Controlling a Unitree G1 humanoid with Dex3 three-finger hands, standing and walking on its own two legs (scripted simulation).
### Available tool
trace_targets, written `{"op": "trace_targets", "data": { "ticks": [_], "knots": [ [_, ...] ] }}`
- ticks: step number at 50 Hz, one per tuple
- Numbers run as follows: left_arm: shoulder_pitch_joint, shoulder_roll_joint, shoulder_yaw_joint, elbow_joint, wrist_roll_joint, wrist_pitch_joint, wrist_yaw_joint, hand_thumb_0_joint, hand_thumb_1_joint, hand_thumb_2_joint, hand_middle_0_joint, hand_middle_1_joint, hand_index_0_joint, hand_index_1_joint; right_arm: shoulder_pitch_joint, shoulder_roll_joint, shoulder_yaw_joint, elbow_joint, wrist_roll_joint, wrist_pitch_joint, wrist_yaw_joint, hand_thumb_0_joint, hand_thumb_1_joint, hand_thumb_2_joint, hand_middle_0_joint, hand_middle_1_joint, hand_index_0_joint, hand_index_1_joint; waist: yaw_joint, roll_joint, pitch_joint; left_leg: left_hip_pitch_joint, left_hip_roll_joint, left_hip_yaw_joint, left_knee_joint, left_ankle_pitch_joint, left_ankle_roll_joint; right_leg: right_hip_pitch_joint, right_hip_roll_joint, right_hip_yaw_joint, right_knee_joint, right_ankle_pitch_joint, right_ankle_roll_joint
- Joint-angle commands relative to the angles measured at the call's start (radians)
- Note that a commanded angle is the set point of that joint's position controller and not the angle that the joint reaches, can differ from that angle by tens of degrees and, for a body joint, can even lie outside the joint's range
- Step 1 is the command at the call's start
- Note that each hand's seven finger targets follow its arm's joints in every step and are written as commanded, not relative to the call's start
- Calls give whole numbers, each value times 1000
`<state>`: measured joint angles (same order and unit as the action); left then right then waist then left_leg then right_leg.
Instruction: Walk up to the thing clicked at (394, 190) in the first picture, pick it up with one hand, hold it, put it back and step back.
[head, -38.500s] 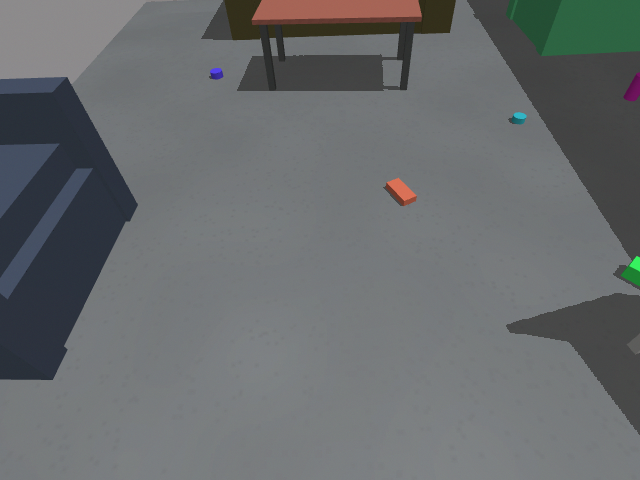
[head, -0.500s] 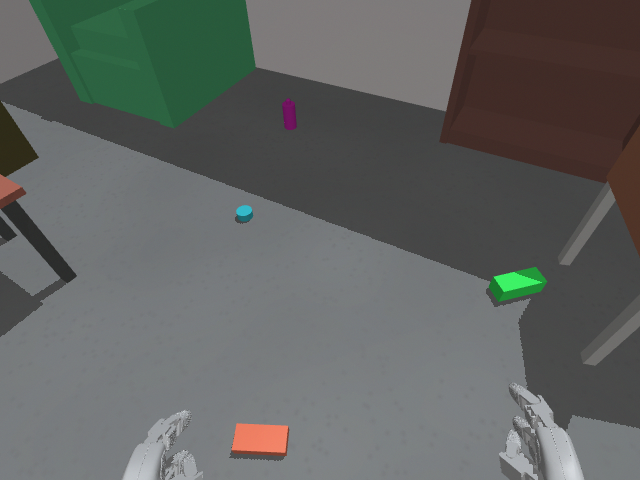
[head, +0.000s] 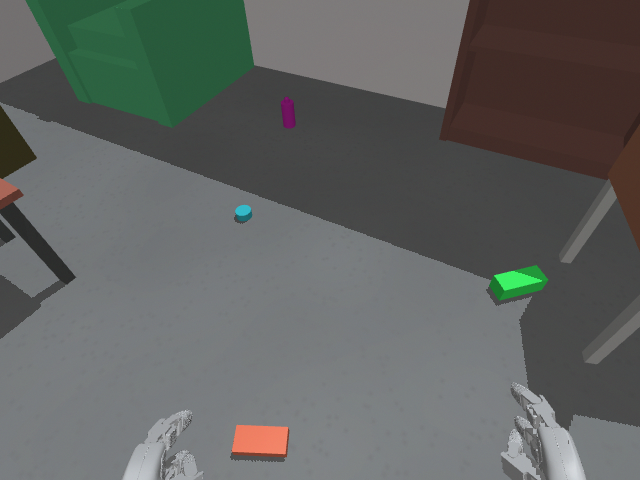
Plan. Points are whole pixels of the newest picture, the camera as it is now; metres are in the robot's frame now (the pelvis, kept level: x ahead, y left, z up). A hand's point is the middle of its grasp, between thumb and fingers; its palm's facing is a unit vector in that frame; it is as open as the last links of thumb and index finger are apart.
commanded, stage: home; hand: left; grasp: from above
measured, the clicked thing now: (261, 440) +0.38 +0.22 -0.70
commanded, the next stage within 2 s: stand in 0.52 s
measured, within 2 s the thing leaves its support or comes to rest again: neither
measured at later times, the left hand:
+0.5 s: hand (204, 478) +0.17 +0.17 -0.05, palm faces +0.04 -0.98 -0.19, open 7.4 cm
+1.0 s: hand out of the picture +0.09 +0.24 -0.11, palm faces +0.03 -0.95 -0.32, open 7.4 cm
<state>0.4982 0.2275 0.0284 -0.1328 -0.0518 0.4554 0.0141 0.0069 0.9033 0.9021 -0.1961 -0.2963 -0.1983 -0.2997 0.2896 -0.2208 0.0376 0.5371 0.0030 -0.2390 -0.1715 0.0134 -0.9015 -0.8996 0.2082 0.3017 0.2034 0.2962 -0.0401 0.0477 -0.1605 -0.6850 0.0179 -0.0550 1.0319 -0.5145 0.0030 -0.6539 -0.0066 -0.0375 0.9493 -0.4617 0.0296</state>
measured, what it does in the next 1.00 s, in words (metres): stands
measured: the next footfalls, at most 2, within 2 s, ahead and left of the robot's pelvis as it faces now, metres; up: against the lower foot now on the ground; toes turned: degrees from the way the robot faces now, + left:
none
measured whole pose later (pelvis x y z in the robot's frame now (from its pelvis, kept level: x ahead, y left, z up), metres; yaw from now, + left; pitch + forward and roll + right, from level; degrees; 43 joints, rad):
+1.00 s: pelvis +0.00 +0.01 +0.04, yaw +0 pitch -1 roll -1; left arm 0.22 0.28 0.05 0.87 0.04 0.04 0.03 0.00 0.90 0.90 -0.20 -0.30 -0.20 -0.30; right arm 0.20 -0.28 -0.05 0.93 -0.05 -0.02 -0.02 0.01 -0.90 -0.90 0.21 0.30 0.20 0.30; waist 0.01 -0.01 0.05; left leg -0.29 -0.03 -0.01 0.67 -0.36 0.03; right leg -0.29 -0.05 0.00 0.64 -0.33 0.05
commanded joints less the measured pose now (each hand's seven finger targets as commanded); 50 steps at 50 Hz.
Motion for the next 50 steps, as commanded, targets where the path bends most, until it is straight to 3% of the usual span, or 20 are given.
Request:
{"op": "trace_targets", "data": {
  "ticks": [1, 4, 5, 12, 13, 17, 21, 28, 30, 31, 32, 33, 34, 35, 37, 39, 41, 43, 46, 50],
  "knots": [
    [-28, 104, 62, -199, 2, -51, 8, 0, 900, 900, -200, -301, -200, -301, -73, -125, -57, -163, 4, -55, -13, 0, -901, -899, 199, 299, 199, 299, 7, 4, -56, 58, -10, -11, -201, 182, 3, 47, 29, -33, -145, 134, -31],
    [7, 103, 70, -172, 3, -51, 10, 0, 900, 900, -200, -301, -200, -300, -65, -127, -62, -163, 4, -55, -15, 0, -901, -899, 199, 299, 200, 299, 5, 0, -83, 73, -12, 0, -187, 223, 3, 59, 31, -31, -136, 163, -32],
    [-19, 99, 55, -227, 1, -54, 9, 0, 900, 900, -200, -301, -200, -300, -63, -123, -59, -168, 4, -54, -14, 0, -901, -899, 199, 299, 200, 299, 3, 18, -104, 86, -13, 2, -183, 255, 1, 58, 30, -31, -131, 190, -34],
    [8, 107, 65, -163, 5, -52, 9, 0, 900, 900, -200, -301, -200, -301, -61, -132, -65, -160, 4, -49, -15, 0, -901, -899, 199, 299, 199, 299, 1, -2, -80, 70, -12, -3, -184, 249, 3, 57, 29, -30, -131, 184, -34],
    [-29, 100, 55, -224, 3, -61, 10, 0, 900, 900, -200, -301, -200, -300, -65, -121, -60, -170, 4, -49, -14, 0, -901, -899, 199, 299, 199, 299, 3, 10, -86, 75, -15, 6, -175, 254, 4, 58, 27, -28, -139, 195, -32],
    [-4, 107, 73, -191, 1, -58, 11, 0, 900, 900, -200, -301, -200, -300, -59, -123, -63, -165, 5, -50, -17, 0, -901, -899, 199, 299, 200, 299, 0, -17, -97, 74, -19, 10, -164, 247, 9, 71, 25, -25, -147, 198, -28],
    [-13, 101, 55, -208, 4, -54, 10, 0, 900, 900, -200, -301, -200, -300, -60, -123, -62, -166, 4, -50, -16, 0, -901, -899, 199, 299, 199, 299, 0, 16, -89, 86, -15, 7, -171, 281, 3, 60, 27, -28, -134, 221, -31],
    [10, 108, 73, -180, 0, -53, 12, 0, 900, 900, -200, -301, -200, -300, -60, -127, -66, -168, 7, -47, -17, 0, -901, -899, 199, 299, 199, 299, -1, -13, -94, 72, -18, 7, -168, 242, 10, 68, 26, -26, -146, 191, -28],
    [-31, 102, 52, -227, 2, -58, 12, 0, 900, 900, -200, -301, -200, -300, -69, -121, -61, -174, 6, -48, -15, 0, -901, -899, 199, 299, 200, 299, 1, 7, -81, 69, -17, 7, -170, 246, 7, 62, 26, -28, -144, 198, -28],
    [-321, 192, 54, 124, 120, -264, 50, 0, 900, 900, -200, -302, -200, -301, -133, -227, -99, 85, -120, 63, 44, 0, -902, -899, 199, 299, 199, 299, 72, -72, 156, 89, 20, -14, -251, 394, 52, 221, -52, 72, -192, 205, -80],
    [-223, 197, 75, 320, 118, -332, 46, 0, 900, 900, -200, -300, -200, -301, -139, -236, -114, 85, -112, 101, 69, 0, -900, -900, 200, 300, 200, 300, 68, -102, 51, 194, 18, 4, -249, 462, 58, 252, -60, 121, -202, 268, -111],
    [-207, 203, 71, 366, 120, -364, 41, 0, 900, 900, -200, -300, -200, -301, -115, -246, -121, 61, -119, 125, 85, 0, -900, -900, 200, 300, 200, 300, 48, -112, 45, 199, 7, -15, -241, 418, 57, 238, -63, 145, -239, 267, -124],
    [-217, 225, 60, 412, 125, -387, 38, 0, 900, 900, -200, -300, -200, -301, -116, -239, -117, 77, -112, 134, 100, 0, -900, -900, 200, 300, 200, 300, 55, -88, 42, 214, 2, -28, -267, 381, 56, 288, -78, 151, -238, 272, -119],
    [-257, 213, 60, 449, 121, -400, 32, 0, 900, 900, -200, -300, -200, -301, -111, -219, -115, 110, -85, 135, 116, 0, -900, -900, 200, 300, 200, 300, 52, -53, 17, 270, 4, -26, -300, 386, 56, 297, -86, 149, -211, 308, -108],
    [-272, 202, 62, 546, 100, -402, 28, 0, 900, 900, -200, -300, -200, -301, -137, -218, -118, 140, -58, 144, 138, 0, -900, -900, 200, 300, 200, 300, 74, -56, 29, 296, 5, -41, -340, 348, 58, 302, -73, 113, -248, 244, -83],
    [-295, 207, 62, 637, 101, -418, 32, 0, 900, 900, -200, -300, -200, -301, -154, -202, -125, 174, -51, 157, 150, 0, -900, -900, 200, 300, 200, 300, 73, -102, 43, 319, 1, -34, -355, 327, 57, 315, -86, 124, -307, 231, -78],
    [-337, 206, 65, 712, 102, -435, 31, 0, 900, 900, -200, -300, -200, -301, -137, -201, -125, 211, -56, 169, 151, 0, -900, -900, 200, 300, 200, 300, 57, -82, 70, 341, 5, -38, -396, 293, 58, 320, -91, 128, -342, 205, -72],
    [-335, 194, 62, 781, 100, -445, 30, 0, 900, 900, -200, -300, -200, -301, -147, -208, -127, 243, -59, 177, 150, 0, -900, -900, 200, 300, 200, 300, 64, -30, 102, 342, 21, -65, -457, 263, 61, 342, -79, 106, -365, 204, -60],
    [-324, 191, 61, 875, 93, -456, 31, 0, 900, 900, -200, -300, -200, -301, -136, -210, -127, 288, -54, 180, 144, 0, -900, -900, 200, 300, 200, 300, 66, -21, 74, 431, 45, -81, -493, 453, 55, 408, -77, 84, -368, 354, -52],
    [-333, 192, 55, 974, 82, -456, 34, 0, 900, 900, -200, -300, -200, -301, -133, -230, -125, 349, -47, 191, 130, 0, -900, -900, 200, 300, 200, 300, 60, -8, 116, 464, 60, -90, -575, 514, 42, 467, -78, 78, -428, 390, -47]
  ]
}}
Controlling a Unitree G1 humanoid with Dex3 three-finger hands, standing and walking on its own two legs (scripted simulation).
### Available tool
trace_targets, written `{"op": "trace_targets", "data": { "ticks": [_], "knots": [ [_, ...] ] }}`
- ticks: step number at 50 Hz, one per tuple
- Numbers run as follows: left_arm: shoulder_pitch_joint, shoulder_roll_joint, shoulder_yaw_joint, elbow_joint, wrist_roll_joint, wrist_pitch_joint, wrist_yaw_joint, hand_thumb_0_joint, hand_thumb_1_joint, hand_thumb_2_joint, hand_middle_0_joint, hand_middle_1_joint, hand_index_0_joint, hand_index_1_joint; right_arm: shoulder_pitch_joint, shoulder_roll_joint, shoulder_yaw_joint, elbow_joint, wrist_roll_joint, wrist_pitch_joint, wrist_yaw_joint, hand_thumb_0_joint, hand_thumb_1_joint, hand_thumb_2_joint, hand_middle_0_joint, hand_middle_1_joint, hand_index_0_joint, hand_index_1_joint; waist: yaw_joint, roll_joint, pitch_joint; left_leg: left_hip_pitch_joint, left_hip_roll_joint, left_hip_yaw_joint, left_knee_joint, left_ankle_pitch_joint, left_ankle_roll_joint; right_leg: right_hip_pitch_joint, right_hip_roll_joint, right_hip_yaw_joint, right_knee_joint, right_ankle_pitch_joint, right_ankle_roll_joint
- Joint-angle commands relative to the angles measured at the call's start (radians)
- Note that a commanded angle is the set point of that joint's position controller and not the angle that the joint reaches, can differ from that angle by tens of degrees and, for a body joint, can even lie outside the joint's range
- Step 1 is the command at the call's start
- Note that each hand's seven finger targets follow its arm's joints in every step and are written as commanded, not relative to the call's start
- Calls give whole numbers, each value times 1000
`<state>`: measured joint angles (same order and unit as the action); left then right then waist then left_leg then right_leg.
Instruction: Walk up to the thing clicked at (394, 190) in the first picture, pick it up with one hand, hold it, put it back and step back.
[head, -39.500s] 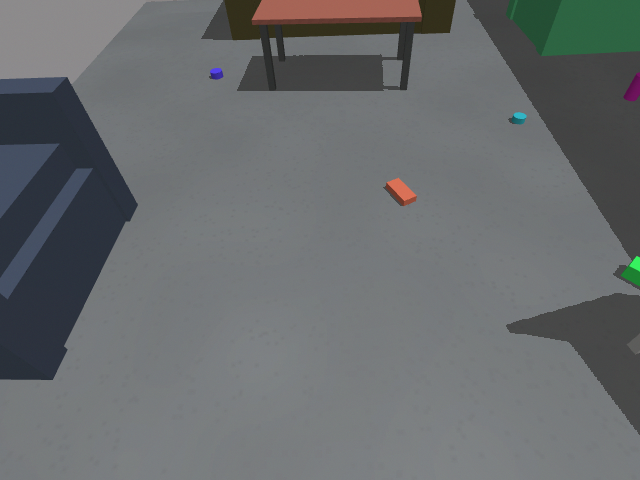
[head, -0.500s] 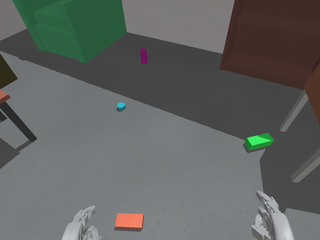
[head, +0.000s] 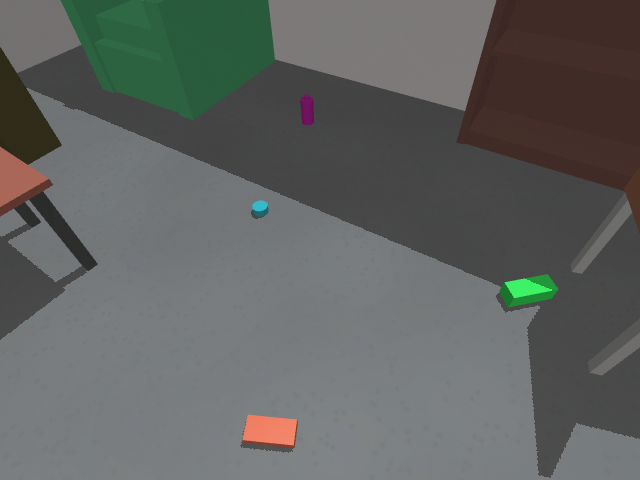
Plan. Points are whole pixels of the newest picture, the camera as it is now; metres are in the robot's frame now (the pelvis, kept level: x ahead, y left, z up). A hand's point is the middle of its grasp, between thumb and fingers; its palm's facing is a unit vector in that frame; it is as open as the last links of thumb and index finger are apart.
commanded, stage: stand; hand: left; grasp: from above
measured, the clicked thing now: (270, 431) +0.38 +0.21 -0.74
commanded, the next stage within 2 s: none
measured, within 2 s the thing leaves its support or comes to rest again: neither
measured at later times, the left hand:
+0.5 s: hand out of the picture +0.02 +0.23 -0.14, palm faces +0.03 -0.95 -0.32, open 7.4 cm
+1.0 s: hand out of the picture +0.05 +0.20 -0.14, palm faces +0.01 -0.95 -0.30, open 7.4 cm
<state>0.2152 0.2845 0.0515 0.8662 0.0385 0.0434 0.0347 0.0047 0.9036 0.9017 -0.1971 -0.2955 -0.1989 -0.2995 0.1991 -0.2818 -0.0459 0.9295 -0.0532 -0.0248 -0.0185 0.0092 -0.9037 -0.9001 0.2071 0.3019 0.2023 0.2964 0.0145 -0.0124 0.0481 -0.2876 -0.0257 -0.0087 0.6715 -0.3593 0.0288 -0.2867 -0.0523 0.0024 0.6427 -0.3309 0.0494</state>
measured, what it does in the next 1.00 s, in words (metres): stands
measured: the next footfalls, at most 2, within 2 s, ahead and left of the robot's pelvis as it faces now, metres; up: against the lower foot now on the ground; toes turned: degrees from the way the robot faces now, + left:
none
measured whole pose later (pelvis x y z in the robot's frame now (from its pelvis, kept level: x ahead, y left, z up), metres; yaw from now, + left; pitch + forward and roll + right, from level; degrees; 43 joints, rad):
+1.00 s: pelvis +0.00 -0.02 +0.02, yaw -1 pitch -4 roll +0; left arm 0.14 0.27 0.03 1.15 0.02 0.00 0.02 0.00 0.90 0.90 -0.20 -0.30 -0.20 -0.30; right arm 0.15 -0.29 -0.01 1.13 -0.02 0.00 -0.01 0.00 -0.91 -0.90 0.21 0.30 0.20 0.30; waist 0.00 0.01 0.07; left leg -0.09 0.01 -0.01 0.36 -0.20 -0.01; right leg -0.10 -0.02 -0.01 0.36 -0.18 0.02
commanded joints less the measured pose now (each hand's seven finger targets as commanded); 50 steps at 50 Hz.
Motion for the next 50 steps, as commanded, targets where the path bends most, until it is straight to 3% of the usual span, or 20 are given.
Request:
{"op": "trace_targets", "data": {
  "ticks": [1, 2, 3, 6, 8, 10, 11, 20, 21, 24, 27, 29, 37, 41, 50],
  "knots": [
    [-47, 138, 32, -1, -9, -43, 15, 0, 900, 900, -200, -300, -200, -301, -38, -170, -40, -29, 11, -21, -25, 0, -900, -900, 200, 300, 200, 300, 6, 52, -101, 93, 104, -131, -225, 388, 13, 118, -37, 37, -132, 280, -68],
    [-48, 140, 31, 16, -10, -41, 15, 0, 900, 900, -200, -300, -200, -301, -37, -174, -41, -14, 13, -20, -28, 0, -900, -900, 200, 300, 200, 300, 5, 59, -94, 125, 109, -133, -241, 416, 6, 108, -35, 34, -140, 280, -65],
    [-43, 134, 28, 38, -11, -39, 16, 0, 900, 900, -200, -300, -200, -301, -41, -177, -40, -1, 14, -15, -29, 0, -900, -900, 200, 300, 200, 300, 8, 68, -62, 98, 117, -147, -277, 356, 6, 121, -30, 29, -160, 228, -59],
    [-50, 147, 26, 92, -9, -42, 13, 0, 900, 900, -200, -300, -200, -301, -45, -177, -39, 31, 19, -8, -29, 0, -900, -900, 200, 300, 200, 300, 4, 30, -25, 92, 105, -132, -321, 261, 3, 153, -41, 44, -224, 198, -58],
    [-54, 153, 25, 115, -7, -45, 13, 0, 900, 900, -200, -300, -200, -301, -43, -183, -40, 49, 22, -7, -28, 0, -900, -900, 200, 300, 200, 300, 0, 37, -30, 110, 106, -130, -338, 271, 1, 167, -45, 42, -244, 204, -56],
    [-49, 149, 21, 139, -4, -46, 12, 0, 900, 900, -200, -300, -200, -301, -61, -185, -41, 60, 21, -3, -26, 0, -900, -900, 200, 300, 200, 300, 2, 28, -9, 116, 105, -132, -361, 189, 2, 158, -45, 41, -266, 171, -55],
    [-53, 150, 20, 148, -4, -48, 13, 0, 900, 900, -200, -300, -200, -301, -61, -182, -40, 66, 22, -3, -25, 0, -900, -900, 200, 300, 200, 300, 3, 25, -20, 128, 105, -129, -357, 220, 4, 170, -51, 44, -271, 193, -55],
    [-46, 168, 17, 198, -2, -49, 4, 0, 900, 900, -200, -300, -200, -301, -70, -182, -35, 97, 21, 11, -12, 0, -900, -900, 200, 300, 200, 300, 0, 19, 71, 51, 105, -143, -434, -22, -2, 128, -36, 46, -318, 40, -49],
    [-37, 165, 17, 199, -2, -50, 3, 0, 900, 900, -200, -300, -200, -301, -68, -194, -38, 98, 23, 11, -11, 0, -900, -900, 200, 300, 200, 300, 2, 31, 46, 61, 106, -141, -425, -27, 2, 142, -42, 53, -324, 46, -52],
    [-47, 171, 15, 201, -1, -54, 1, 0, 900, 900, -200, -300, -200, -301, -70, -190, -34, 104, 25, 11, -7, 0, -900, -900, 200, 300, 200, 300, 0, 24, 55, 50, 106, -141, -422, -26, -1, 132, -40, 55, -331, 25, -53],
    [-50, 180, 14, 205, -4, -62, 3, 0, 900, 900, -200, -300, -200, -301, -72, -188, -31, 106, 27, 8, -4, 0, -900, -900, 200, 300, 200, 300, -4, -15, 11, 123, 102, -117, -378, 102, 0, 127, -61, 78, -357, 58, -58],
    [-67, 194, 17, 206, -7, -62, 4, 0, 900, 900, -200, -300, -200, -301, -58, -182, -26, 113, 26, 10, -4, 0, -900, -900, 200, 300, 200, 300, -12, -7, 19, 112, 101, -114, -383, 82, 0, 123, -60, 83, -360, 34, -58],
    [-69, 186, 13, 224, -17, -63, -1, 0, 900, 900, -200, -300, -200, -301, -68, -193, -11, 129, 31, 2, -7, 0, -900, -900, 200, 300, 200, 300, -5, 18, -11, 143, 116, -105, -383, 210, -1, 171, -62, 77, -342, 185, -63],
    [-70, 184, 9, 232, -17, -59, -2, 0, 900, 900, -200, -300, -200, -301, -66, -196, -8, 136, 33, 5, -8, 0, -900, -900, 200, 300, 200, 300, -7, -4, 5, 148, 116, -96, -382, 202, -3, 156, -56, 78, -360, 141, -62],
    [-87, 146, 0, 247, -24, -57, -3, 0, 900, 900, -200, -300, -200, -301, -48, -157, 10, 160, 37, 10, -11, 0, -900, -900, 200, 300, 200, 300, -15, -4, -26, 176, 121, -78, -386, 275, -10, 189, -54, 75, -353, 258, -63]
  ]
}}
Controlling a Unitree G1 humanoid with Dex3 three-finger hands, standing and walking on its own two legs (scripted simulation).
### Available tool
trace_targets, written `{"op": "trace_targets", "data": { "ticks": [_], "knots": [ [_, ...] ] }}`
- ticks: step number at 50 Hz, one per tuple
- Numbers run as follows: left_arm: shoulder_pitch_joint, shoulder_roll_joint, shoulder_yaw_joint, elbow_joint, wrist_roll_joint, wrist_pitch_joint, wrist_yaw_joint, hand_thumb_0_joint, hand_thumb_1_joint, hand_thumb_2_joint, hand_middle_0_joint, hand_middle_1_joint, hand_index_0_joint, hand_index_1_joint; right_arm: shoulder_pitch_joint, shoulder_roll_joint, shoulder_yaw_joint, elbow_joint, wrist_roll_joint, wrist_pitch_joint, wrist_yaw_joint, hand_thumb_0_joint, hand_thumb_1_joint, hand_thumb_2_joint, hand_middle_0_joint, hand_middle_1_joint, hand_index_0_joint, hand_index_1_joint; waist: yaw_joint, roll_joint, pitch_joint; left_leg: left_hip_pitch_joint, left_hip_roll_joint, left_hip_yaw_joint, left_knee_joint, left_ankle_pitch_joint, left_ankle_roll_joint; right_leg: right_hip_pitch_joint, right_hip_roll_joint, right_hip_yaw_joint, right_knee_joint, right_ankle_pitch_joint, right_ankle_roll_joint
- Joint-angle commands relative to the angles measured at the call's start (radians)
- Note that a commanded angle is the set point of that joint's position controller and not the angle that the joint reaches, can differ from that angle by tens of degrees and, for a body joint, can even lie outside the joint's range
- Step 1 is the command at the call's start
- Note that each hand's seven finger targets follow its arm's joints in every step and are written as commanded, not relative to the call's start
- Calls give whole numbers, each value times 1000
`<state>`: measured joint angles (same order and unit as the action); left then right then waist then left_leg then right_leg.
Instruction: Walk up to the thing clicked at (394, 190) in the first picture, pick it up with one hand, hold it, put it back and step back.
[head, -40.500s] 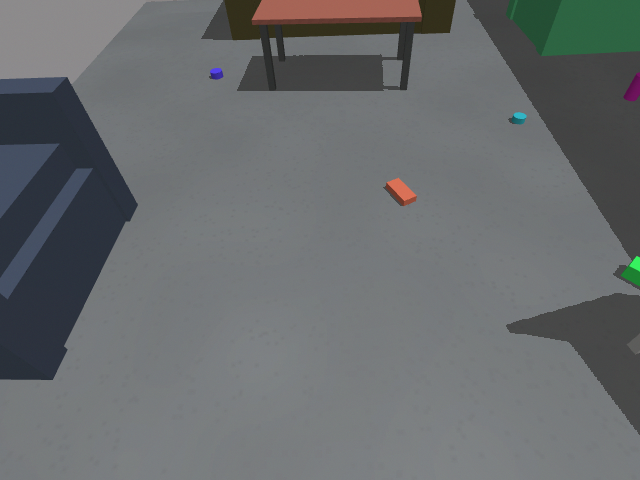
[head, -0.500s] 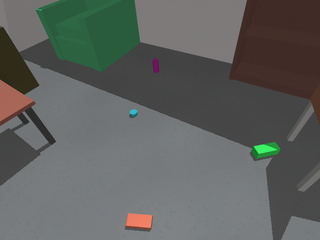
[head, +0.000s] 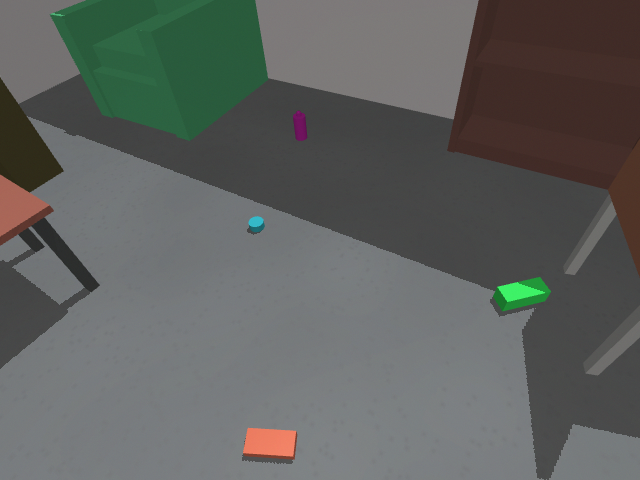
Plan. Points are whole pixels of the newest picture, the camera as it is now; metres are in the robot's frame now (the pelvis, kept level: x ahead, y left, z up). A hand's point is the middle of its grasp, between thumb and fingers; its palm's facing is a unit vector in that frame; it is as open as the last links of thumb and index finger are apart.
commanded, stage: stand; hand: left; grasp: from above
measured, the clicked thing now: (270, 443) +0.38 +0.23 -0.76
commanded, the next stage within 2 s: step back in 1.14 s
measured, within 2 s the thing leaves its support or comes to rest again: neither
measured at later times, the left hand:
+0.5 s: hand out of the picture +0.06 +0.21 -0.17, palm faces +0.00 -0.96 -0.27, open 7.4 cm
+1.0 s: hand out of the picture +0.08 +0.24 -0.16, palm faces -0.01 -0.94 -0.33, open 7.4 cm
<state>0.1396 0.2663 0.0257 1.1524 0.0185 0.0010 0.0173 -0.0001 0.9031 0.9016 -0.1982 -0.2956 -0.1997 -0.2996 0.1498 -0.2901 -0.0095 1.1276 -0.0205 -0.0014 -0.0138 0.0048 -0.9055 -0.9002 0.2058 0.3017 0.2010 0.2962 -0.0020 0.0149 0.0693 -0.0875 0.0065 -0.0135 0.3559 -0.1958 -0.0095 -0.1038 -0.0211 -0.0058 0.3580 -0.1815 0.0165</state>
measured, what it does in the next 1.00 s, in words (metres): stands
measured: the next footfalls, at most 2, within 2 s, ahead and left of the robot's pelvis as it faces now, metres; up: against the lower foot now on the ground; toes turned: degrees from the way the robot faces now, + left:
right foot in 1.86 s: -0.09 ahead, -0.09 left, +0.00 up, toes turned -3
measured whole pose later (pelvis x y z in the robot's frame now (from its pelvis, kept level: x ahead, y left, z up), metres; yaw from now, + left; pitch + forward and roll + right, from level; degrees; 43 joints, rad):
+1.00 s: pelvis +0.01 +0.00 +0.00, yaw -1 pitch -3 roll +0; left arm 0.12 0.32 0.02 1.13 0.01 -0.01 0.00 0.00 0.90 0.90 -0.20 -0.30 -0.20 -0.30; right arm 0.13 -0.33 -0.01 1.12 -0.02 -0.01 0.00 0.00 -0.91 -0.90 0.21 0.30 0.20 0.30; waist 0.00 0.01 0.07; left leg -0.08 0.01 0.00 0.33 -0.20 -0.01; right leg -0.11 -0.02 0.01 0.35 -0.19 0.02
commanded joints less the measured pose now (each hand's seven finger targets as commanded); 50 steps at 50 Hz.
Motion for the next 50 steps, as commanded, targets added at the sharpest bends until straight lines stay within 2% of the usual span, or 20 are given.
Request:
{"op": "trace_targets", "data": {
  "ticks": [1, 3, 4, 5, 7, 10, 11, 14, 15, 17, 18, 24, 25, 29, 30, 33, 35, 37, 46, 50],
  "knots": [
    [-8, 172, 26, -42, -3, -14, 13, 0, 900, 900, -200, -300, -200, -301, -2, -160, -26, -36, 3, -14, -16, 0, -900, -900, 200, 300, 200, 300, 9, -17, -17, -41, 89, -76, -77, 85, 27, -8, -84, 86, -76, 83, -28],
    [-10, 177, 28, -40, -2, -14, 12, 0, 900, 900, -200, -300, -200, -301, -20, -167, -29, -39, 4, -16, -15, 0, -900, -900, 200, 300, 200, 300, 10, -15, -16, -45, 90, -80, -81, 73, 27, -12, -82, 85, -81, 56, -27],
    [-14, 167, 27, -39, -1, -14, 13, 0, 900, 900, -200, -300, -200, -301, -11, -146, -25, -37, 5, -15, -14, 0, -900, -900, 200, 300, 200, 300, 5, -24, -43, -26, 91, -71, -76, 97, 28, 3, -85, 84, -73, 86, -32],
    [-12, 160, 26, -36, -2, -13, 13, 0, 900, 900, -200, -300, -200, -301, -6, -142, -24, -31, 5, -14, -15, 0, -900, -900, 200, 300, 200, 300, 8, -34, -30, -39, 90, -73, -77, 87, 25, -2, -82, 85, -79, 73, -29],
    [-7, 152, 23, -35, -1, -15, 13, 0, 900, 900, -200, -300, -200, -301, -16, -147, -28, -33, 5, -17, -16, 0, -900, -900, 200, 300, 200, 300, 7, -16, -65, 0, 97, -69, -69, 154, 24, 9, -86, 83, -66, 151, -34],
    [-15, 162, 27, -38, -3, -19, 15, 0, 900, 900, -200, -300, -200, -301, -5, -141, -27, -28, 5, -15, -17, 0, -900, -900, 200, 300, 200, 300, 5, -25, -64, -14, 95, -63, -58, 175, 26, 27, -90, 82, -56, 199, -31],
    [-2, 143, 23, -30, -4, -17, 15, 0, 900, 900, -200, -300, -200, -301, -1, -130, -25, -22, 7, -15, -18, 0, -900, -900, 200, 300, 200, 300, 6, -17, -74, -2, 94, -61, -61, 171, 26, 26, -86, 80, -55, 198, -31],
    [-3, 152, 25, -33, -2, -17, 15, 0, 900, 900, -200, -300, -200, -301, -14, -142, -28, -26, 5, -15, -17, 0, -900, -900, 200, 300, 200, 300, 12, -21, -43, -24, 93, -66, -70, 136, 25, 10, -83, 81, -66, 154, -27],
    [-4, 145, 23, -28, -1, -15, 15, 0, 900, 900, -200, -300, -200, -301, -7, -127, -26, -24, 5, -13, -16, 0, -900, -900, 200, 300, 200, 300, 5, -33, -46, -18, 93, -62, -73, 130, 25, 4, -81, 78, -67, 141, -29],
    [-15, 152, 27, -37, -2, -16, 15, 0, 900, 900, -200, -300, -200, -301, 1, -134, -26, -22, 5, -16, -18, 0, -900, -900, 200, 300, 200, 300, 4, -12, -54, -21, 95, -60, -69, 140, 25, 17, -86, 84, -62, 165, -29],
    [-2, 146, 24, -29, -1, -14, 14, 0, 900, 900, -200, -300, -200, -301, -2, -128, -25, -20, 6, -15, -17, 0, -900, -900, 200, 300, 200, 300, 7, -23, -35, -27, 93, -65, -79, 108, 23, -2, -79, 80, -69, 115, -27],
    [-12, 168, 29, -45, 2, -20, 13, 0, 900, 900, -200, -300, -200, -301, -9, -157, -36, -33, 2, -17, -15, 0, -900, -900, 200, 300, 200, 300, 3, -3, -37, -33, 97, -66, -78, 68, 28, -7, -80, 89, -77, 66, -28],
    [-7, 163, 27, -42, 1, -20, 13, 0, 900, 900, -200, -300, -200, -301, -12, -145, -34, -33, 4, -16, -13, 0, -900, -900, 200, 300, 200, 300, 3, -10, -31, -45, 95, -68, -79, 72, 29, -7, -79, 85, -74, 59, -30],
    [-8, 183, 30, -53, 1, -27, 13, 0, 900, 900, -200, -300, -200, -301, -9, -164, -39, -41, 3, -23, -12, 0, -900, -900, 200, 300, 200, 300, 1, -16, -62, -20, 104, -70, -67, 138, 30, 11, -87, 83, -55, 136, -32],
    [-5, 176, 28, -50, 0, -27, 12, 0, 900, 900, -200, -300, -200, -301, -8, -165, -39, -40, 5, -22, -12, 0, -900, -900, 200, 300, 200, 300, 1, -23, -51, -23, 102, -70, -68, 125, 31, 2, -84, 84, -60, 125, -30],
    [-16, 205, 32, -64, 1, -25, 9, 0, 900, 900, -200, -300, -200, -300, -20, -189, -43, -49, 3, -25, -12, 0, -900, -900, 200, 300, 200, 300, 4, -6, -37, -30, 104, -75, -81, 86, 28, -15, -83, 86, -66, 67, -30],
    [-26, 202, 31, -68, -2, -26, 8, 0, 900, 900, -200, -300, -200, -300, -23, -188, -41, -50, 4, -25, -11, 0, -900, -900, 200, 300, 200, 300, 3, -3, -57, -25, 107, -73, -76, 102, 32, -4, -87, 88, -58, 93, -32],
    [-26, 211, 32, -67, -1, -24, 6, 0, 900, 900, -200, -300, -200, -300, -22, -197, -41, -51, 2, -26, -10, 0, -900, -900, 200, 300, 200, 300, 2, -4, -46, -40, 106, -77, -88, 74, 30, -3, -86, 87, -60, 63, -32],
    [-43, 237, 27, -74, -6, -26, -1, 0, 900, 900, -200, -300, -200, -300, -33, -220, -36, -54, 6, -30, -5, 0, -900, -900, 200, 300, 200, 300, 3, -23, -47, -32, 110, -80, -93, 98, 27, -4, -91, 89, -64, 72, -34],
    [-47, 252, 27, -79, -5, -29, -2, 0, 900, 900, -200, -300, -200, -300, -46, -235, -36, -57, 6, -31, -4, 0, -900, -900, 200, 300, 200, 300, 4, -15, -71, -11, 113, -80, -87, 122, 29, 5, -98, 93, -66, 106, -33]
  ]
}}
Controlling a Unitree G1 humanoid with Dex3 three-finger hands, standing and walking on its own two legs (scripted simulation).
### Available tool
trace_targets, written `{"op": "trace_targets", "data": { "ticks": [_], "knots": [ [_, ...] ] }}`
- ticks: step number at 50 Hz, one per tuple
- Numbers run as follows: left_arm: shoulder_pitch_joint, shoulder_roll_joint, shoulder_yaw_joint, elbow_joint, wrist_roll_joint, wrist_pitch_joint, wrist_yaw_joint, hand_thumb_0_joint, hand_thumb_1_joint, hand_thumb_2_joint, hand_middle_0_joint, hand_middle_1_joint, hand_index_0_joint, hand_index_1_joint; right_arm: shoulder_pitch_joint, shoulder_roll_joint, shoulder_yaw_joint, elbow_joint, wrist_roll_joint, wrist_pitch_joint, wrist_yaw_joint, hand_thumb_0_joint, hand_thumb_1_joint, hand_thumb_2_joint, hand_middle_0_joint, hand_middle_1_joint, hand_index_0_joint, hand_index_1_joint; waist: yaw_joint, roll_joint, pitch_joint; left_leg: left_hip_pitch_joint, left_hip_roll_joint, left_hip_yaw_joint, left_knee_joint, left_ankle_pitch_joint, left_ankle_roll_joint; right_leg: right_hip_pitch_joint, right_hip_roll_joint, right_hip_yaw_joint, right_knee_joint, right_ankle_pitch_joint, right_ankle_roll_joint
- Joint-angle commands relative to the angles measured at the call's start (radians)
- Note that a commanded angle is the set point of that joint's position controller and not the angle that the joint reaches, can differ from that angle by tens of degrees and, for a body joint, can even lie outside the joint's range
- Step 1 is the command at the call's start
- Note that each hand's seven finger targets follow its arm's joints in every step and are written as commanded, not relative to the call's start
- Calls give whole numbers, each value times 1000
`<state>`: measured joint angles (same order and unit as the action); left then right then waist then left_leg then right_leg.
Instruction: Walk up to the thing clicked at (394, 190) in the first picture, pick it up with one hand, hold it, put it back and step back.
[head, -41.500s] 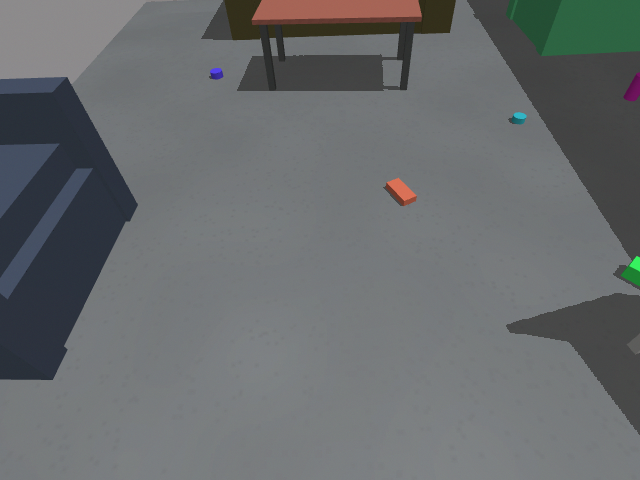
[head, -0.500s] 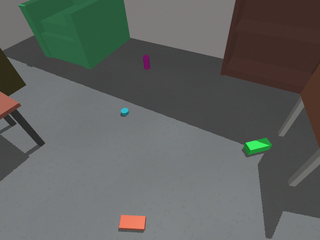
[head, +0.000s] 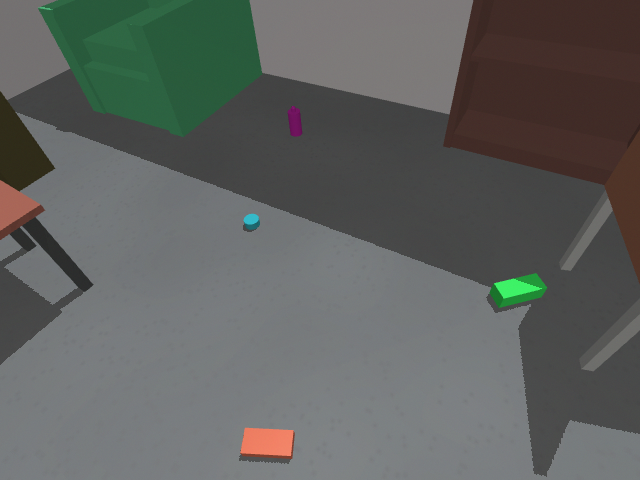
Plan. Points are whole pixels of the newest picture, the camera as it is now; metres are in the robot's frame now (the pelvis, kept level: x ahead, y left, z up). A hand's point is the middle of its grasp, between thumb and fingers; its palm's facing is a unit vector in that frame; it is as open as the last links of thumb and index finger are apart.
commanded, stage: stand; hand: left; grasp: from above
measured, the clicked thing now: (268, 443) +0.37 +0.24 -0.77
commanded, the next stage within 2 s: step back in 0.14 s
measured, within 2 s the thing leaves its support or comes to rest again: neither
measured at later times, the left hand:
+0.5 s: hand out of the picture +0.11 +0.30 -0.18, palm faces -0.03 -0.93 -0.38, open 7.4 cm
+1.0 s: hand out of the picture -0.03 +0.28 -0.16, palm faces -0.10 -0.91 -0.39, open 7.4 cm
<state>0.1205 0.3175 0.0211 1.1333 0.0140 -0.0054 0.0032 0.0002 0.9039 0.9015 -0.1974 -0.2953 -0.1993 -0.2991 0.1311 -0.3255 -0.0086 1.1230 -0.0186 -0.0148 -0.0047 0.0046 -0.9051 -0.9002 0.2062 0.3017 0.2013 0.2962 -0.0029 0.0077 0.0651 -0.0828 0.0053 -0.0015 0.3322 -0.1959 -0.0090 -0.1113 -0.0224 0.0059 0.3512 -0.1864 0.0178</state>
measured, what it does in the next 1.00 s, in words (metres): walks backwards: right foot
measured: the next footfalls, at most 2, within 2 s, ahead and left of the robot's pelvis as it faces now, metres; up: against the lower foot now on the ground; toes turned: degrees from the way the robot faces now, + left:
right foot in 0.86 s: -0.10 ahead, -0.09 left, +0.00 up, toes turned -2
left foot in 1.22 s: -0.19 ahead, +0.15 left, +0.00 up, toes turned -3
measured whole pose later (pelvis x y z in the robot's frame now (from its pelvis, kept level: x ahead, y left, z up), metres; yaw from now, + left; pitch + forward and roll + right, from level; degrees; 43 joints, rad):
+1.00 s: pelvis -0.15 +0.03 -0.02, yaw -5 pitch -3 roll +1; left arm 0.15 0.35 0.06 0.85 0.03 0.04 0.00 0.00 0.90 0.90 -0.20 -0.30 -0.20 -0.30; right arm 0.13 -0.39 -0.04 0.89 0.00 0.04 -0.01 0.01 -0.90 -0.90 0.21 0.30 0.20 0.30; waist -0.01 0.01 0.18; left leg -0.44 -0.09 -0.09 1.06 -0.51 0.00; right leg -0.27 0.02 0.05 0.63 -0.30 -0.03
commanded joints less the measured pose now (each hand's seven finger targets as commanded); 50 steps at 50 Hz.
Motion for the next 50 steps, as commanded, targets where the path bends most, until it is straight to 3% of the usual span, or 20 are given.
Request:
{"op": "trace_targets", "data": {
  "ticks": [1, 6, 7, 10, 12, 14, 16, 20, 21, 22, 23, 24, 28, 36, 42, 43, 45, 46, 47, 50],
  "knots": [
    [-33, 199, 31, -58, -1, -21, 12, 0, 900, 900, -200, -300, -200, -300, -26, -197, -34, -52, 5, -18, -13, 0, -900, -900, 200, 300, 200, 300, 2, -17, -52, -22, 113, -92, -66, 114, 26, 0, -94, 81, -60, 109, -35],
    [-40, 211, 31, -59, -6, -22, 11, 0, 900, 900, -200, -300, -200, -300, -29, -208, -35, -47, 5, -17, -12, 0, -900, -900, 200, 300, 200, 300, 3, -2, -74, -13, 117, -88, -62, 136, 28, 19, -99, 84, -58, 132, -38],
    [-49, 301, 74, -84, -23, -12, 13, 0, 900, 900, -200, -300, -200, -300, -72, -272, -57, -74, 15, -1, -8, 0, -900, -900, 200, 300, 200, 300, 4, -29, 20, -78, 101, -98, 44, 302, 45, -57, -89, 99, 20, 340, -44],
    [-33, 294, 83, -127, -27, -6, 20, 0, 900, 900, -200, -300, -200, -300, -43, -245, -62, -108, 30, 15, -7, 0, -900, -900, 200, 300, 200, 300, -5, -55, -109, -48, 72, -50, 187, 341, 52, -23, -121, 112, 57, 461, -103],
    [-62, 311, 90, -165, -22, 2, 20, 0, 900, 900, -200, -300, -200, -300, -30, -235, -68, -128, 29, 30, -6, 0, -900, -900, 200, 300, 200, 300, -9, -108, -146, -85, 12, -18, 305, 210, 43, -37, -194, 184, 41, 477, -170],
    [-102, 330, 94, -211, -7, 9, 24, 0, 900, 900, -200, -300, -200, -300, -5, -228, -76, -149, 23, 47, -2, 0, -900, -900, 200, 300, 200, 300, -11, -181, -138, -139, -53, -13, 487, -189, 43, -87, -299, 264, 20, 471, -256],
    [-147, 341, 98, -255, 13, 12, 26, 0, 900, 900, -200, -300, -200, -300, 46, -226, -82, -173, 19, 60, 7, 0, -900, -900, 200, 300, 200, 300, -31, -225, -120, -148, -28, -80, 598, -362, 65, -173, -331, 261, 57, 439, -288],
    [-169, 306, 77, -296, 7, 34, 27, 0, 900, 900, -200, -300, -200, -300, 110, -224, -92, -180, 9, 39, 8, 0, -900, -900, 200, 300, 200, 300, -60, -145, -122, -124, -21, -6, 198, -10, 42, -123, -187, 138, 238, 362, -160],
    [-152, 275, 73, -307, -4, 45, 23, 0, 900, 900, -200, -300, -200, -300, 99, -253, -101, -184, -6, 33, 4, 0, -900, -900, 200, 300, 200, 300, -49, -15, -102, -107, 50, -95, 75, 221, 48, -158, -98, 94, 344, 221, -111],
    [-124, 224, 63, -321, -17, 54, 26, 0, 900, 900, -200, -300, -200, -300, 84, -345, -123, -201, -31, 24, 1, 0, -900, -900, 200, 300, 200, 300, -31, 200, -92, -20, 232, -349, 22, 497, 97, -333, 76, 67, 524, -144, -61],
    [-103, 233, 67, -313, -7, 61, 38, 0, 900, 900, -200, -300, -200, -300, 66, -376, -126, -212, -20, 19, -2, 0, -900, -900, 200, 300, 200, 300, -22, 149, -85, -55, 298, -364, 60, 669, 171, -346, 131, 148, 643, -442, -52],
    [-90, 242, 66, -309, -2, 62, 48, 0, 900, 900, -200, -300, -200, -300, 50, -400, -133, -238, -15, 19, -5, 0, -900, -900, 200, 300, 200, 300, -44, 199, -106, -80, 346, -437, 36, 639, 190, -353, 148, 206, 727, -492, -49],
    [-21, 267, 77, -292, -9, 57, 41, 0, 900, 900, -200, -300, -200, -300, -38, -295, -106, -289, -10, 9, -30, 0, -900, -900, 200, 300, 200, 300, 17, 128, -104, 4, 228, -230, 137, 605, 191, -422, 124, 203, 873, -322, -31],
    [-33, 247, 97, -362, 6, 42, 24, 0, 900, 900, -200, -300, -200, -300, 86, -310, -115, -304, -2, 12, -39, 0, -900, -900, 200, 300, 200, 300, -49, 103, -127, 123, 275, -245, 181, 601, 264, -364, 78, 118, 574, -335, -1],
    [133, 220, 106, -305, 16, 29, 9, 0, 900, 900, -200, -300, -200, -300, -17, -318, -106, -334, 8, 24, -27, 0, -900, -900, 200, 300, 200, 300, 32, 116, -159, -116, 238, -201, 228, 285, 175, -59, 46, 20, 124, -64, -58],
    [142, 257, 114, -308, 28, 20, 12, 0, 900, 900, -200, -300, -200, -300, -20, -288, -96, -336, 17, 25, -24, 0, -900, -900, 200, 300, 200, 300, 35, 30, -161, -218, 186, -167, 282, 164, 120, -4, -22, 131, 86, 29, -81],
    [36, 406, 142, -361, 19, 19, 6, 0, 900, 900, -200, -300, -200, -300, -41, -243, -91, -338, 22, 36, -31, 0, -900, -900, 200, 300, 200, 300, 44, -313, -59, -344, -100, -33, 678, -424, 14, -184, -359, 532, -41, 177, -340],
    [-8, 377, 140, -394, 23, 13, 8, 0, 900, 900, -200, -300, -200, -300, -1, -268, -97, -316, 14, 43, -32, 0, -900, -900, 200, 300, 200, 300, 19, -235, -24, -322, -86, -130, 824, -443, 6, -247, -372, 540, -36, 198, -351],
    [-35, 318, 125, -407, 7, 14, 14, 0, 900, 900, -200, -300, -200, -300, 35, -276, -95, -300, 25, 44, -27, 0, -900, -900, 200, 300, 200, 300, 2, -124, -26, -328, -108, -172, 858, -381, 9, -214, -290, 407, 5, 275, -316],
    [-45, 278, 119, -419, 17, 18, 24, 0, 900, 900, -200, -300, -200, -300, 72, -256, -80, -288, 27, 30, -31, 0, -900, -900, 200, 300, 200, 300, 2, -151, -53, -373, -127, -136, 847, -313, -6, -107, -179, 240, 87, 381, -240]
  ]
}}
